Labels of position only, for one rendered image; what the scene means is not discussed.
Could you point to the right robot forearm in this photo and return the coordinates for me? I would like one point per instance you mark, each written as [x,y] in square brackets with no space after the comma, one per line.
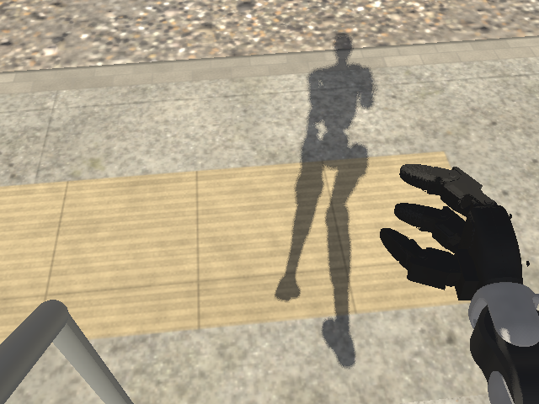
[505,341]

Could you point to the right robot hand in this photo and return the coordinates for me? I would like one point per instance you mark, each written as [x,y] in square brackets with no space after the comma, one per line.
[485,245]

